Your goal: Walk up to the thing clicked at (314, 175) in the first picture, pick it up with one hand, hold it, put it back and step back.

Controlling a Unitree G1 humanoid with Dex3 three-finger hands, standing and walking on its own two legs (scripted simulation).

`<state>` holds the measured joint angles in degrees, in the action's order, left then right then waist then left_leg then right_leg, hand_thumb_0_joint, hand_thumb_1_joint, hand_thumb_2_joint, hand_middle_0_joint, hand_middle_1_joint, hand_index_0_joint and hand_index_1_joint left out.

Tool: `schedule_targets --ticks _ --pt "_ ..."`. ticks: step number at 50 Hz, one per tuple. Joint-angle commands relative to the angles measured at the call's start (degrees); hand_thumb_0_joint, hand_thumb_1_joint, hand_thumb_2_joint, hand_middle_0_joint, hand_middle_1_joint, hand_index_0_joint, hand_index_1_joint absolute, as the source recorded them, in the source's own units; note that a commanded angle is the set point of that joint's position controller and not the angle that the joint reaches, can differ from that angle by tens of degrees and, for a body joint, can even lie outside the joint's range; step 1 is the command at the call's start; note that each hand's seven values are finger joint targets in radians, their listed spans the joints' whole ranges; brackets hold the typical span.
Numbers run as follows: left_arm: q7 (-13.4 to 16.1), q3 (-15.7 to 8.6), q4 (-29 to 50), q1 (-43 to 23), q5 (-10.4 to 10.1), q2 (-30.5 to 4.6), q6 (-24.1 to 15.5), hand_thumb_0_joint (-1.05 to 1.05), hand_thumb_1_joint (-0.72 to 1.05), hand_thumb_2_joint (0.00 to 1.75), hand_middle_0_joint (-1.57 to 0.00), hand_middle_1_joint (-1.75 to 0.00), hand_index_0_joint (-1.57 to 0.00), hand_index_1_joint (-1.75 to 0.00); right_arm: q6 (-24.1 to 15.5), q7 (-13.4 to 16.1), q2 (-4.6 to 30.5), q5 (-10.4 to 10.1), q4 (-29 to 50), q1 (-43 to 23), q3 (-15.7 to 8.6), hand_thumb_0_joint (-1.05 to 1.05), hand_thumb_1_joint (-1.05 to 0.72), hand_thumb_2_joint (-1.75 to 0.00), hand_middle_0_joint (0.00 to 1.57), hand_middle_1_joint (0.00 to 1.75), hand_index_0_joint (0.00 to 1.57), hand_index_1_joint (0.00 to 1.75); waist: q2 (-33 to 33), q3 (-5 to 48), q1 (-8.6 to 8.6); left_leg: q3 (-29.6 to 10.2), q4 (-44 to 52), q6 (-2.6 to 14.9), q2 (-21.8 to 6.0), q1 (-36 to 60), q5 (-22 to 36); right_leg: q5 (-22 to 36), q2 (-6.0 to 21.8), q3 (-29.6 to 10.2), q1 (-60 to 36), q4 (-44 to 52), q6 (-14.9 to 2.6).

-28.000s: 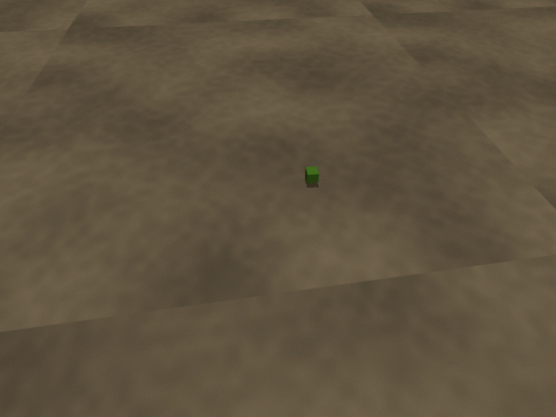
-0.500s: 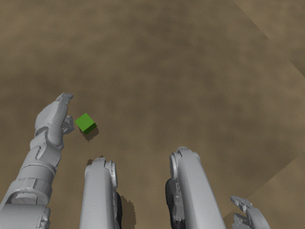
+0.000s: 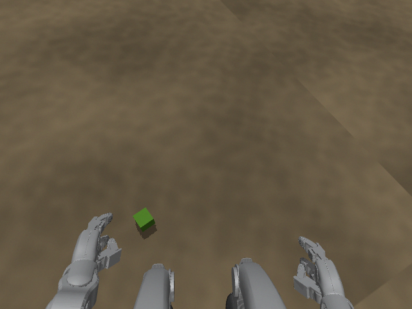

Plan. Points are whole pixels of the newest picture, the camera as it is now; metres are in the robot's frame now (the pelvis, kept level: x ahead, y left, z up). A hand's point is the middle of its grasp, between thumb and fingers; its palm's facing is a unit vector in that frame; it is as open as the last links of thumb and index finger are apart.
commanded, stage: home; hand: left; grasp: from above
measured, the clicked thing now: (144, 219) +0.48 +0.22 -0.60
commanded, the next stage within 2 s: none
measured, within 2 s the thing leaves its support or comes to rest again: neither
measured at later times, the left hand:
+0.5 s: hand (77, 273) +0.21 +0.19 +0.04, palm faces +0.07 -0.98 -0.20, open 7.4 cm
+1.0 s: hand (81, 276) +0.20 +0.19 +0.04, palm faces +0.06 -0.98 -0.20, open 7.7 cm
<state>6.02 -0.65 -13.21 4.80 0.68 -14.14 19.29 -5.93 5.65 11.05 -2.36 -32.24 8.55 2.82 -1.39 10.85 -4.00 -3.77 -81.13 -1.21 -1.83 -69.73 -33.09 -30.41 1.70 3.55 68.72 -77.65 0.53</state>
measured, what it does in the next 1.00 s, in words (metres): rises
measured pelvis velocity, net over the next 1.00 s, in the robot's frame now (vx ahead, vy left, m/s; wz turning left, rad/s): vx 0.04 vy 0.01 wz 0.02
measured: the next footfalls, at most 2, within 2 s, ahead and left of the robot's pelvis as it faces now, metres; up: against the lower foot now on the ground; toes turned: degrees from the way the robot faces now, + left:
none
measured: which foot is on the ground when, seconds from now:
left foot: down 0.00-1.00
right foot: down 0.00-1.00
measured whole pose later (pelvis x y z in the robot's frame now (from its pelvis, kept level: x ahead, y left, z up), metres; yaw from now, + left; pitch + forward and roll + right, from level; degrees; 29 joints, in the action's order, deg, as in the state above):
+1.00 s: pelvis +0.04 +0.01 +0.09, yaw +1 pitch +9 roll -3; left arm 1.2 -1.6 6.8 28.5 -3.1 -13.1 25.8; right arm -13.8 10.4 12.3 -0.6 -32.1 17.2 2.0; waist -2.4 9.0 -2.5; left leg -3.0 -57.3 -0.6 -2.0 -38.5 -28.1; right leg -25.1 1.3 3.8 36.9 -52.9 1.2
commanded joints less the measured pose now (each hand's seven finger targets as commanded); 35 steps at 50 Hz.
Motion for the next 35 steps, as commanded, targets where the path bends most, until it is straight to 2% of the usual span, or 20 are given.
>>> schedule_targets --ticks 1,4,7,9,10,12,14,19,21,25,27,30,32,35 --pt "0.58 -4.74 14.63 0.39 -2.32 -5.22 -0.62 0.0 0.9 0.9 -0.2 -0.3 -0.2 -0.3 -3.82 3.06 8.26 0.13 7.95 1.84 -3.09 0.0 -0.9 -0.9 0.2 0.3 0.2 0.3 -3.23 14.53 -0.3 -0.07 19.52 2.11 1.24 19.86 7.1 7.32 -1.67 -1.5 -18.87 18.29 -1.24" --pt "0.26 -5.35 18.65 4.47 -3.49 -5.0 0.38 0.0 0.9 0.9 -0.2 -0.3 -0.2 -0.3 -4.73 4.02 7.91 0.27 9.03 2.96 -2.74 0.0 -0.9 -0.9 0.2 0.3 0.2 0.3 -2.74 13.69 0.13 0.78 22.76 2.18 1.56 24.01 9.35 9.42 -1.77 -1.33 -24.39 22.44 -1.0" --pt "-0.33 -4.74 21.71 12.31 -4.05 -3.94 1.55 0.0 0.9 0.9 -0.2 -0.3 -0.2 -0.3 -5.52 4.69 7.74 0.55 9.81 4.32 -2.92 0.0 -0.9 -0.9 0.2 0.3 0.2 0.3 -3.02 11.15 0.85 1.03 26.16 1.86 1.57 28.4 14.52 13.44 -2.17 -0.56 -28.45 25.56 -0.87" --pt "-0.6 -5.14 24.69 14.73 -4.17 -4.35 2.02 0.0 0.9 0.9 -0.2 -0.3 -0.2 -0.3 -6.04 5.05 7.63 0.65 10.43 4.95 -2.98 0.0 -0.9 -0.9 0.2 0.3 0.2 0.3 -2.84 10.39 1.07 1.18 27.98 1.72 1.49 30.81 17.06 15.4 -2.43 -0.18 -31.22 27.26 -0.87" --pt "-0.82 -4.66 26.35 16.12 -4.1 -4.06 2.27 0.0 0.9 0.9 -0.2 -0.3 -0.2 -0.3 -6.3 5.25 7.47 0.71 10.78 5.27 -3.05 0.0 -0.9 -0.9 0.2 0.3 0.2 0.3 -3.14 10.53 0.59 1.74 28.29 1.85 1.75 31.91 18.04 16.42 -2.48 -0.3 -32.21 28.35 -0.84" --pt "-1.29 -4.2 28.01 18.82 -4.32 -3.58 2.86 0.0 0.9 0.9 -0.2 -0.3 -0.2 -0.3 -6.91 5.54 7.49 0.88 10.89 5.16 -2.95 0.0 -0.9 -0.9 0.2 0.3 0.2 0.3 -2.55 7.12 0.92 1.53 30.28 1.8 1.59 32.56 17.67 15.64 -2.72 0.42 -32.77 29.73 -0.87" --pt "-1.7 -4.39 28.84 21.59 -4.39 -3.39 3.44 0.0 0.9 0.9 -0.2 -0.3 -0.2 -0.3 -7.54 5.79 7.47 1.06 10.91 5.57 -3.08 0.0 -0.9 -0.9 0.2 0.3 0.2 0.3 -1.46 7.0 0.91 1.19 30.78 1.92 1.53 34.01 19.97 17.37 -2.84 0.72 -34.22 30.61 -0.81" --pt "-3.25 -3.83 30.91 23.14 -4.22 -3.52 4.16 0.0 0.9 0.9 -0.2 -0.3 -0.2 -0.3 -8.95 5.91 8.06 1.4 11.12 5.09 -3.46 0.0 -0.9 -0.9 0.2 0.3 0.2 0.3 -1.63 1.69 0.97 0.79 34.08 1.81 1.28 34.67 16.95 14.06 -3.0 1.54 -33.58 32.52 -0.76" --pt "-3.66 -4.23 31.29 22.34 -4.21 -3.82 4.19 0.0 0.9 0.9 -0.2 -0.3 -0.2 -0.3 -9.61 5.92 8.2 1.57 11.12 4.97 -3.7 0.0 -0.9 -0.9 0.2 0.3 0.2 0.3 -0.83 1.52 0.58 1.07 33.94 2.01 1.59 34.77 16.86 13.94 -2.96 1.58 -34.16 33.11 -0.56" --pt "-4.41 -4.29 30.6 22.12 -3.71 -4.01 3.92 0.0 0.9 0.9 -0.2 -0.3 -0.2 -0.3 -10.49 5.7 8.6 1.84 10.54 5.03 -3.99 0.0 -0.9 -0.9 0.2 0.3 0.2 0.3 -1.99 1.98 1.06 0.79 34.16 1.54 1.38 36.19 19.17 15.19 -2.99 1.61 -34.13 32.06 -0.86" --pt "-4.38 -4.51 31.34 20.62 -3.56 -4.55 3.69 0.0 0.9 0.9 -0.2 -0.3 -0.2 -0.3 -10.72 5.68 8.64 1.9 10.83 4.56 -3.91 0.0 -0.9 -0.9 0.2 0.3 0.2 0.3 -1.22 0.93 0.99 1.26 34.01 1.91 1.7 35.4 17.16 14.09 -2.76 1.45 -34.26 33.0 -0.49" --pt "-4.41 -5.03 33.24 20.12 -3.4 -5.42 3.37 0.0 0.9 0.9 -0.2 -0.3 -0.2 -0.3 -11.18 5.61 8.65 2.08 9.83 4.82 -3.98 0.0 -0.9 -0.9 0.2 0.3 0.2 0.3 -3.59 3.19 1.31 1.0 33.98 1.57 1.69 36.97 19.01 15.54 -2.68 1.11 -35.2 32.3 -0.76" --pt "-4.33 -4.69 32.45 21.16 -3.18 -5.28 3.37 0.0 0.9 0.9 -0.2 -0.3 -0.2 -0.3 -11.12 5.56 8.69 2.1 9.77 4.35 -3.98 0.0 -0.9 -0.9 0.2 0.3 0.2 0.3 -3.07 1.66 1.84 0.58 34.52 1.44 1.49 36.55 18.64 14.89 -2.83 1.47 -34.72 32.15 -0.74" --pt "-4.32 -3.99 29.84 22.84 -3.23 -4.01 3.64 0.0 0.89 0.89 -0.2 -0.3 -0.2 -0.3 -11.0 5.42 8.57 2.14 9.93 3.94 -3.75 0.0 -0.9 -0.9 0.2 0.3 0.2 0.3 -2.68 1.61 1.69 0.98 34.36 1.58 1.64 36.13 17.66 14.28 -2.83 1.38 -35.04 32.56 -0.71"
